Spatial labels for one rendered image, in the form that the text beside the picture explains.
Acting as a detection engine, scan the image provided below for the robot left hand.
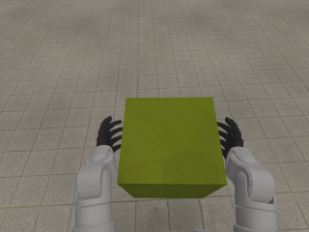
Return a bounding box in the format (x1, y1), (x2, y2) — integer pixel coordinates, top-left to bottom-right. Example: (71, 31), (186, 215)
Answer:
(97, 116), (123, 153)

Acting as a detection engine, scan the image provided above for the right robot forearm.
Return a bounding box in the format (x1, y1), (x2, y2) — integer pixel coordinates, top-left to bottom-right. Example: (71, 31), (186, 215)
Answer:
(225, 146), (278, 232)

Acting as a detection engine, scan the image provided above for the robot right hand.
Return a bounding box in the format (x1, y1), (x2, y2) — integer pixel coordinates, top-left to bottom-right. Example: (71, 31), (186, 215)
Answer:
(216, 117), (243, 159)

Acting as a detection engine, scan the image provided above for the carton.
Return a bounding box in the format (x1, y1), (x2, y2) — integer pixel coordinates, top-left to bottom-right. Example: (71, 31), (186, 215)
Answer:
(117, 97), (228, 199)

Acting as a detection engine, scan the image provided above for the left robot forearm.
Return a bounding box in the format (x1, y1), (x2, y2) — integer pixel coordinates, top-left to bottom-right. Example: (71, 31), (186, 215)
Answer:
(71, 145), (118, 232)

